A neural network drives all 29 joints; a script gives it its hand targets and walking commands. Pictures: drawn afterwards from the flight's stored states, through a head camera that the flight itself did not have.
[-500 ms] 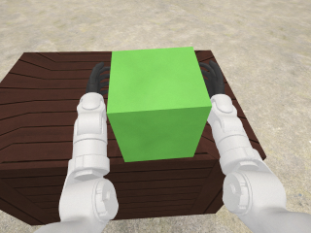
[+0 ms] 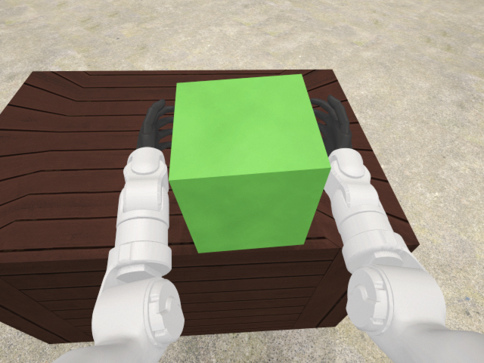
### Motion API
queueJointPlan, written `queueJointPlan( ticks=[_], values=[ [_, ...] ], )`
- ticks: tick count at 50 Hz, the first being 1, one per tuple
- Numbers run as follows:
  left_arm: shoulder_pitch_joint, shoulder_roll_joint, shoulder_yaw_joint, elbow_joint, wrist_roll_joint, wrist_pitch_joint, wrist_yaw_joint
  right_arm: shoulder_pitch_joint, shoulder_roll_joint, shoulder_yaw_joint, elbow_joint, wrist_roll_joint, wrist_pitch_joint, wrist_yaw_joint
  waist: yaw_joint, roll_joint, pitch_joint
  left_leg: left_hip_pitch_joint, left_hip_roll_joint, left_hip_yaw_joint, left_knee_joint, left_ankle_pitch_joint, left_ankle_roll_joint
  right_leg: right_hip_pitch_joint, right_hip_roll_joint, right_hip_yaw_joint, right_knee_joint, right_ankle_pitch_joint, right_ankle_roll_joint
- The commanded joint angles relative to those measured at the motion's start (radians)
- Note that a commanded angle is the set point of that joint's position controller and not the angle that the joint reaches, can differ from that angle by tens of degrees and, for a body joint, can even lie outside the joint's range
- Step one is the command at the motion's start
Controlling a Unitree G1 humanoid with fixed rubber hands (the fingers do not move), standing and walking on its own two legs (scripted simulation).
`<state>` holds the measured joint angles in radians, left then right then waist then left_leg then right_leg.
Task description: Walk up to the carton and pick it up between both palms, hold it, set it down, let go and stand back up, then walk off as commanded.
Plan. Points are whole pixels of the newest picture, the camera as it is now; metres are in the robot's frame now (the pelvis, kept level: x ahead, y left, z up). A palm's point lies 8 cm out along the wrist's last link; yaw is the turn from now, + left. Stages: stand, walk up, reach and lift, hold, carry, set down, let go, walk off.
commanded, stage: set down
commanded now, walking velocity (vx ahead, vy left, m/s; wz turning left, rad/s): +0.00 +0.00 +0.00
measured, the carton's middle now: (245, 170) +0.42 +0.02 +0.07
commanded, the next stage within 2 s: none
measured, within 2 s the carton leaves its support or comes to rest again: neither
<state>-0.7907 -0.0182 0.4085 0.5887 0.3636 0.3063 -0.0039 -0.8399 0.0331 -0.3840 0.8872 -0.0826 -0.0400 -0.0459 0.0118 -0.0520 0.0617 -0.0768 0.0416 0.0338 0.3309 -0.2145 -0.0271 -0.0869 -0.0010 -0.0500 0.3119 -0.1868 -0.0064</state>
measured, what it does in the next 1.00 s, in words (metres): stands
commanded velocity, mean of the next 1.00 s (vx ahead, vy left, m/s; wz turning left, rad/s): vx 0.00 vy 0.00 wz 0.00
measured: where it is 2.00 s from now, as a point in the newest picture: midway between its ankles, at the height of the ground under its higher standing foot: outside the picture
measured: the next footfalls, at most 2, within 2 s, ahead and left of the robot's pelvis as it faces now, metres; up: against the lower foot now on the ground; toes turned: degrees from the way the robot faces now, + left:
none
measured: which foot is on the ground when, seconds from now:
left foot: down 0.00-1.00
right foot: down 0.00-1.00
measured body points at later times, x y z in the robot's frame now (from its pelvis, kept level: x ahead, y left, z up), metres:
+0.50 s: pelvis +0.01 +0.00 +0.00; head +0.03 +0.03 +0.45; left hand +0.43 +0.18 +0.11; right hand +0.44 -0.12 +0.12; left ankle -0.02 +0.13 -0.75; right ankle -0.01 -0.11 -0.75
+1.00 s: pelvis +0.02 +0.00 +0.00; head +0.06 +0.03 +0.45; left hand +0.45 +0.18 +0.10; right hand +0.46 -0.12 +0.11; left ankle -0.02 +0.13 -0.75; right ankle -0.01 -0.11 -0.75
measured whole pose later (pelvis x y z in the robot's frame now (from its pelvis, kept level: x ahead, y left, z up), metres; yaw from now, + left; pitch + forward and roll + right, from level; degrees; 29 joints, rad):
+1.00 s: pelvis +0.02 +0.00 +0.00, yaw +0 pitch +1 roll +0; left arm -0.79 -0.02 0.42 0.72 0.36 0.21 0.02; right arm -0.84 0.08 -0.56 0.90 -0.28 -0.05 0.01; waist 0.03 -0.05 0.06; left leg -0.09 0.04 0.03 0.33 -0.24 -0.03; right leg -0.10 0.00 -0.05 0.31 -0.22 0.00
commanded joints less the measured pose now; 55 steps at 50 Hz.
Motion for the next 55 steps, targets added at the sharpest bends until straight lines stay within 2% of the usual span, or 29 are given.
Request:
queueJointPlan(
  ticks=[1, 9, 20, 31, 37, 48, 55],
  values=[
    [-0.659, -0.436, -0.211, 0.009, -0.085, -0.108, -0.083, -0.622, 0.426, 0.2, -0.042, -0.139, -0.039, 0.138, 0.043, 0.068, -0.52, -0.005, -0.058, 0.111, -0.042, 0.365, -0.033, 0.271, 0.02, -0.051, -0.002, 0.376, 0.053],
    [-0.714, -0.429, -0.182, 0.042, -0.084, -0.132, -0.067, -0.634, 0.433, 0.127, -0.009, -0.198, -0.034, 0.154, 0.046, 0.068, -0.525, -0.046, -0.059, 0.119, -0.057, 0.324, -0.029, 0.261, 0.015, -0.051, -0.004, 0.33, 0.053],
    [-0.706, -0.424, -0.157, 0.064, -0.073, -0.151, -0.057, -0.643, 0.44, 0.08, -0.011, -0.248, -0.04, 0.167, 0.049, 0.071, -0.545, -0.075, -0.058, 0.12, -0.043, 0.371, -0.031, 0.263, 0.012, -0.048, 0.015, 0.384, 0.058],
    [-0.658, -0.432, -0.143, 0.079, -0.058, -0.17, -0.058, -0.614, 0.457, 0.078, -0.003, -0.27, -0.055, 0.173, 0.052, 0.076, -0.561, -0.088, -0.053, 0.115, -0.012, 0.469, -0.032, 0.253, 0.008, -0.044, 0.044, 0.491, 0.063],
    [-0.632, -0.433, -0.129, 0.095, -0.045, -0.172, -0.062, -0.588, 0.457, 0.067, 0.015, -0.282, -0.054, 0.176, 0.052, 0.079, -0.542, -0.094, -0.048, 0.114, -0.004, 0.498, -0.03, 0.238, 0.008, -0.045, 0.051, 0.508, 0.063],
    [-0.624, -0.438, -0.113, 0.103, -0.034, -0.199, -0.063, -0.573, 0.478, 0.056, 0.01, -0.31, -0.07, 0.18, 0.058, 0.081, -0.578, -0.117, -0.046, 0.113, 0.009, 0.524, -0.027, 0.232, 0.004, -0.042, 0.069, 0.545, 0.064],
    [-0.599, -0.431, -0.086, 0.137, -0.017, -0.207, -0.068, -0.555, 0.489, 0.046, 0.011, -0.328, -0.069, 0.18, 0.063, 0.058, -0.548, -0.161, -0.051, 0.119, -0.007, 0.47, -0.015, 0.259, -0.003, -0.038, 0.073, 0.553, 0.07]
  ],
)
